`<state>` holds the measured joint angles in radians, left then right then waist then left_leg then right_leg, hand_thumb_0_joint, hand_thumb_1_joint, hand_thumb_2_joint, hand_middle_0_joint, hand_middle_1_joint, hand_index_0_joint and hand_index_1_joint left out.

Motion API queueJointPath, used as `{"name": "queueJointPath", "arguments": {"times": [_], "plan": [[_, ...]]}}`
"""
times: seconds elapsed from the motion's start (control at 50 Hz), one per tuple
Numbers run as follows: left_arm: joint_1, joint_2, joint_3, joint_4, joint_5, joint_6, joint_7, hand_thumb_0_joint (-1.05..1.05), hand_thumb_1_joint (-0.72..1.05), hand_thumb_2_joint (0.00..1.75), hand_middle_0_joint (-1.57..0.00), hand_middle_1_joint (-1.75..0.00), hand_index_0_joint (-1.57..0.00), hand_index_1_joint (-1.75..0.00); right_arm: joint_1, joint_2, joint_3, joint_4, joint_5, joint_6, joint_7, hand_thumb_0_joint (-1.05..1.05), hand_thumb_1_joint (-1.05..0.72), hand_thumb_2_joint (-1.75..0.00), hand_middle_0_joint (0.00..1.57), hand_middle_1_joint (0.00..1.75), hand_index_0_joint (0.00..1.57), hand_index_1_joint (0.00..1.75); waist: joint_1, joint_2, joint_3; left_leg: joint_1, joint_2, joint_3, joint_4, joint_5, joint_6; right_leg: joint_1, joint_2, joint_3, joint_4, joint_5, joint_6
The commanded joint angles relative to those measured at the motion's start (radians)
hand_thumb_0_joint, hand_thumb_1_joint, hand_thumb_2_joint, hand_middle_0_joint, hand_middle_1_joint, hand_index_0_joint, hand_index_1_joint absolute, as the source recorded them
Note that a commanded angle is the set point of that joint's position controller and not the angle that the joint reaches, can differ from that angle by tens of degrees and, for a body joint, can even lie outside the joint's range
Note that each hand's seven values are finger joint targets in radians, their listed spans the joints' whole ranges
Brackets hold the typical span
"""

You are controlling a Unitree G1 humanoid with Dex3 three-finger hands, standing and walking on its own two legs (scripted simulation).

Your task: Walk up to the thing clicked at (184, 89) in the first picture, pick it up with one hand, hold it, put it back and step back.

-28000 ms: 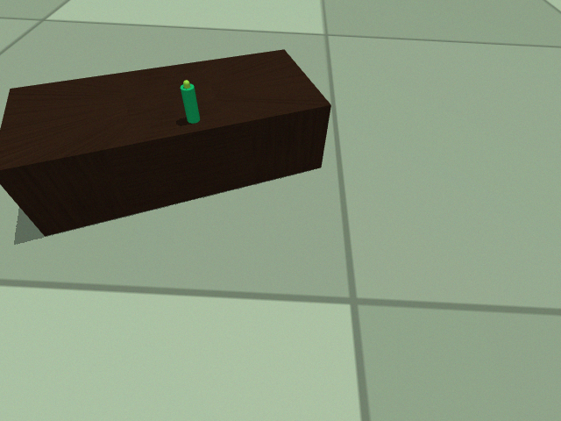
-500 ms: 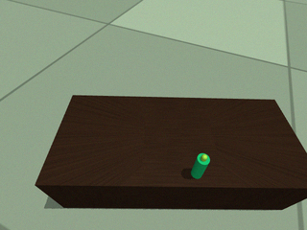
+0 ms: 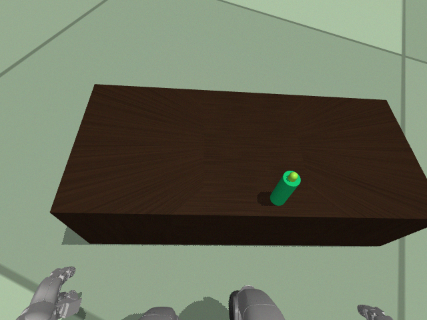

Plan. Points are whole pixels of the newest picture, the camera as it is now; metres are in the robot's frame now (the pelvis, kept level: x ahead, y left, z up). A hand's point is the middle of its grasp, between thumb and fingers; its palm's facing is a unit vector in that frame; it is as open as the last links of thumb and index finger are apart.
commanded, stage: step back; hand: right
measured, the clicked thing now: (285, 187) +0.48 -0.26 -0.27
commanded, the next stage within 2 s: none
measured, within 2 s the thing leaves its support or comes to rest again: neither
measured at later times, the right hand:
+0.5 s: hand out of the picture -0.01 -0.27 -0.14, palm faces +0.07 +0.93 -0.37, open 7.3 cm
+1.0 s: hand out of the picture -0.14 -0.26 -0.11, palm faces +0.02 +0.90 -0.44, open 7.3 cm
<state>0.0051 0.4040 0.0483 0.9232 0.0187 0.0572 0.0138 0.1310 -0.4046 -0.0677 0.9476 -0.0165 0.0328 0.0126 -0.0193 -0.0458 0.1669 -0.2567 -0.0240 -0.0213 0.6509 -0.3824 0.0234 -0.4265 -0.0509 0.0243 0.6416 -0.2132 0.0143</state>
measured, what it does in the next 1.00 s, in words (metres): walks backwards: right foot, then left foot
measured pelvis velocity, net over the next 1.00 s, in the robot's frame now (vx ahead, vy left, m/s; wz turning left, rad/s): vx -0.23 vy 0.01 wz -0.08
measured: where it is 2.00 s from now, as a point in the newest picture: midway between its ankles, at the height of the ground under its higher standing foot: outside the picture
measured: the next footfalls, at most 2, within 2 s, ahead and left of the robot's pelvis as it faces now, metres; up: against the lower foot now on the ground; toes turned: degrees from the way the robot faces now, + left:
right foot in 0.40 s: -0.07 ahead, -0.12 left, +0.00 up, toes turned -1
left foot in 0.74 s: -0.13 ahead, +0.12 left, +0.00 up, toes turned -4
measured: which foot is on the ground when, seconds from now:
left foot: down 0.00-0.42, up 0.44-0.72, down 0.74-1.00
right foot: up 0.00-0.38, down 0.40-0.76, up 0.78-1.00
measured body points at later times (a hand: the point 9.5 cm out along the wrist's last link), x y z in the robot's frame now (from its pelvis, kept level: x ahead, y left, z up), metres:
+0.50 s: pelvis -0.10 +0.00 +0.01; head -0.04 -0.02 +0.45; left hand +0.03 +0.30 -0.11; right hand -0.01 -0.32 -0.12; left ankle -0.06 +0.12 -0.68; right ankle -0.11 -0.12 -0.72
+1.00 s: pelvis -0.23 +0.01 +0.01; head -0.17 +0.04 +0.46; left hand -0.12 +0.32 -0.12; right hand -0.14 -0.31 -0.08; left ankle -0.17 +0.12 -0.72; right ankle -0.29 -0.14 -0.63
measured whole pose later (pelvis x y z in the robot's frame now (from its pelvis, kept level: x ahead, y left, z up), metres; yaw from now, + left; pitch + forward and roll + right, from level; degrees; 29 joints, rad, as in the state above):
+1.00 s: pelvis -0.23 +0.01 +0.01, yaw -4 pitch -2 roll -2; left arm 0.19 0.41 0.09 0.81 0.02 0.08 0.01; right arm 0.15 -0.35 -0.04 0.83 -0.02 0.01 -0.01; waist 0.02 -0.05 0.17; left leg -0.31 0.02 0.00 0.56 -0.21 0.03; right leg -0.42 0.10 0.17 1.18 -0.50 0.03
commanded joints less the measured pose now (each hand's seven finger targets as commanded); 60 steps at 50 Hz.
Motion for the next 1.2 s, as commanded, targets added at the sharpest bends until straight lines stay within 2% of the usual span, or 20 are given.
{"name": "queueJointPath", "arguments": {"times": [0.0,0.06,0.22,0.3,0.36,0.38,0.4,0.42,0.5,0.64,0.7,0.72,0.74,0.76,0.84,1.0,1.12,1.14,1.16,1.18], "plan": [[0.028,0.162,0.053,-0.086,0.001,0.003,0.027,0.0,0.9,0.9,-0.2,-0.3,-0.2,-0.3,0.019,-0.349,-0.082,-0.087,-0.023,-0.024,-0.019,0.0,-0.9,-0.9,0.2,0.3,0.2,0.3,-0.015,0.285,-0.206,-0.012,0.412,-0.469,-0.339,0.629,0.191,-0.023,0.184,0.184,0.461,-0.454,-0.028],[0.072,0.171,0.058,-0.062,-0.014,0.001,0.028,0.0,0.9,0.9,-0.2,-0.3,-0.2,-0.3,-0.083,-0.232,-0.049,-0.106,-0.029,-0.034,-0.04,0.0,-0.9,-0.9,0.2,0.3,0.2,0.3,0.058,0.17,-0.165,0.087,0.263,-0.233,-0.24,0.684,0.156,-0.125,0.179,0.22,0.625,-0.284,-0.023],[0.056,0.149,0.069,-0.147,-0.001,-0.018,0.01,0.0,0.9,0.9,-0.2,-0.3,-0.2,-0.3,0.082,-0.219,-0.053,-0.121,-0.004,-0.032,-0.058,0.0,-0.9,-0.9,0.2,0.3,0.2,0.3,-0.03,0.167,-0.21,0.311,0.28,-0.208,-0.148,0.786,0.213,-0.084,0.129,0.117,0.335,-0.302,0.023],[0.138,0.134,0.072,-0.132,0.001,-0.025,0.001,0.0,0.9,0.9,-0.2,-0.3,-0.2,-0.3,0.052,-0.238,-0.055,-0.149,-0.001,-0.025,-0.051,0.0,-0.9,-0.9,0.2,0.3,0.2,0.3,-0.011,0.208,-0.272,0.261,0.273,-0.191,-0.121,0.665,0.189,0.068,0.082,0.034,0.061,-0.246,-0.007],[0.236,0.129,0.078,-0.093,0.012,-0.038,0.001,0.0,0.9,0.9,-0.2,-0.3,-0.2,-0.3,-0.004,-0.227,-0.046,-0.161,0.009,-0.014,-0.044,0.0,-0.9,-0.9,0.2,0.3,0.2,0.3,0.044,0.171,-0.29,0.121,0.25,-0.172,-0.052,0.558,0.125,0.262,0.063,0.019,-0.236,0.027,-0.04],[0.239,0.186,0.091,-0.099,0.025,-0.047,0.003,0.0,0.9,0.9,-0.2,-0.3,-0.2,-0.3,-0.013,-0.2,-0.036,-0.171,0.019,-0.015,-0.041,0.0,-0.9,-0.9,0.2,0.3,0.2,0.3,0.04,0.059,-0.29,-0.033,0.186,-0.146,-0.001,0.405,0.074,0.342,-0.024,0.161,-0.214,0.146,-0.072],[0.194,0.272,0.11,-0.121,0.011,-0.042,-0.002,0.0,0.9,0.9,-0.2,-0.3,-0.2,-0.3,-0.051,-0.156,-0.028,-0.184,0.026,-0.014,-0.041,0.0,-0.9,-0.9,0.2,0.3,0.2,0.3,0.055,-0.158,-0.212,-0.149,-0.018,-0.034,0.162,0.097,0.0,0.265,-0.182,0.373,-0.259,0.249,-0.216],[0.144,0.308,0.115,-0.155,0.019,-0.046,-0.002,0.0,0.9,0.9,-0.2,-0.3,-0.2,-0.3,-0.055,-0.161,-0.035,-0.175,0.02,-0.004,-0.052,0.0,-0.9,-0.9,0.2,0.3,0.2,0.3,0.068,-0.233,-0.163,-0.162,-0.065,-0.051,0.399,-0.253,-0.02,0.164,-0.337,0.507,-0.293,0.369,-0.341],[0.078,0.196,0.09,-0.196,0.008,-0.045,0.012,0.0,0.9,0.9,-0.2,-0.3,-0.2,-0.3,0.024,-0.177,-0.024,-0.138,0.026,-0.013,-0.052,0.0,-0.9,-0.9,0.2,0.3,0.2,0.3,0.023,-0.094,-0.143,-0.207,-0.096,-0.117,0.533,-0.139,-0.028,0.21,-0.171,0.236,-0.193,0.515,-0.241],[0.15,0.19,0.084,-0.233,0.013,-0.03,0.015,0.0,0.9,0.9,-0.2,-0.3,-0.2,-0.3,0.056,-0.158,-0.022,-0.157,0.007,-0.025,-0.049,0.0,-0.9,-0.9,0.2,0.3,0.2,0.3,0.056,-0.141,-0.219,-0.16,-0.014,-0.022,0.099,-0.123,-0.031,0.391,-0.176,0.224,-0.11,0.498,-0.225],[0.097,0.198,0.075,-0.253,0.002,-0.014,0.003,0.0,0.9,0.9,-0.2,-0.3,-0.2,-0.3,0.139,-0.155,-0.038,-0.121,-0.005,-0.035,-0.039,0.0,-0.9,-0.9,0.2,0.3,0.2,0.3,0.002,-0.08,-0.223,0.052,-0.007,0.024,-0.224,0.193,-0.006,0.234,-0.121,0.184,-0.029,0.271,-0.151],[0.131,0.162,0.065,-0.256,0.001,-0.008,0.0,0.0,0.9,0.9,-0.2,-0.3,-0.2,-0.3,0.116,-0.2,-0.052,-0.133,-0.022,-0.041,-0.039,0.0,-0.9,-0.9,0.2,0.3,0.2,0.3,0.018,0.021,-0.224,0.126,0.111,-0.143,-0.28,0.233,0.032,0.107,-0.054,0.158,0.04,0.092,-0.103],[0.124,0.131,0.058,-0.266,-0.004,-0.012,0.0,0.0,0.9,0.9,-0.2,-0.3,-0.2,-0.3,0.077,-0.314,-0.072,-0.151,-0.025,-0.042,-0.032,0.0,-0.9,-0.9,0.2,0.3,0.2,0.3,0.012,0.28,-0.205,0.124,0.348,-0.466,-0.341,0.337,0.154,-0.069,0.132,0.052,0.221,-0.269,-0.042],[0.059,0.181,0.087,-0.258,0.007,-0.009,0.016,0.0,0.9,0.9,-0.2,-0.3,-0.2,-0.3,0.067,-0.365,-0.086,-0.166,-0.026,-0.041,-0.029,0.0,-0.9,-0.9,0.2,0.3,0.2,0.3,-0.042,0.274,-0.182,-0.053,0.457,-0.554,-0.363,0.396,0.272,0.002,0.15,0.134,0.453,-0.457,-0.027],[0.181,0.178,0.097,-0.188,-0.008,-0.006,0.012,0.0,0.9,0.9,-0.2,-0.3,-0.2,-0.3,-0.034,-0.225,-0.048,-0.18,-0.016,-0.05,-0.047,0.0,-0.9,-0.9,0.2,0.3,0.2,0.3,0.06,0.154,-0.153,0.022,0.285,-0.242,-0.26,0.538,0.192,-0.073,0.162,0.194,0.679,-0.282,-0.02],[0.183,0.153,0.084,-0.19,0.003,-0.009,-0.006,0.0,0.9,0.9,-0.2,-0.3,-0.2,-0.3,0.051,-0.245,-0.064,-0.199,-0.015,-0.037,-0.048,0.0,-0.9,-0.9,0.2,0.3,0.2,0.3,-0.014,0.223,-0.214,0.163,0.292,-0.194,-0.218,0.48,0.233,-0.01,0.105,0.088,0.343,-0.307,0.033],[0.385,0.163,0.099,-0.08,0.015,-0.021,-0.021,0.0,0.9,0.9,-0.2,-0.3,-0.2,-0.3,-0.026,-0.257,-0.056,-0.222,-0.009,-0.004,-0.035,0.0,-0.9,-0.9,0.2,0.3,0.2,0.3,0.066,0.231,-0.259,-0.107,0.217,-0.157,-0.159,0.153,0.099,0.336,0.066,-0.025,-0.178,-0.116,-0.051],[0.367,0.211,0.114,-0.093,0.031,-0.025,-0.022,0.0,0.9,0.9,-0.2,-0.3,-0.2,-0.3,-0.008,-0.208,-0.043,-0.225,-0.003,-0.002,-0.034,0.0,-0.9,-0.9,0.2,0.3,0.2,0.3,0.059,0.075,-0.209,-0.26,0.112,-0.129,-0.042,-0.006,0.039,0.335,-0.039,0.181,-0.248,-0.227,-0.087],[0.29,0.324,0.138,-0.141,0.03,-0.024,-0.023,0.0,0.9,0.9,-0.2,-0.3,-0.2,-0.3,-0.046,-0.15,-0.031,-0.251,0.007,-0.007,-0.042,0.0,-0.9,-0.9,0.2,0.3,0.2,0.3,0.08,-0.215,-0.142,-0.341,-0.082,-0.032,0.209,-0.163,-0.023,0.155,-0.268,0.473,-0.383,-0.331,-0.204],[0.203,0.371,0.141,-0.18,0.034,-0.027,-0.016,0.0,0.9,0.9,-0.2,-0.3,-0.2,-0.3,-0.065,-0.201,-0.052,-0.241,0.001,-0.002,-0.055,0.0,-0.9,-0.9,0.2,0.3,0.2,0.3,0.09,-0.233,-0.075,-0.267,-0.041,-0.122,0.437,-0.213,-0.044,-0.068,-0.401,0.574,-0.426,-0.284,-0.316]]}}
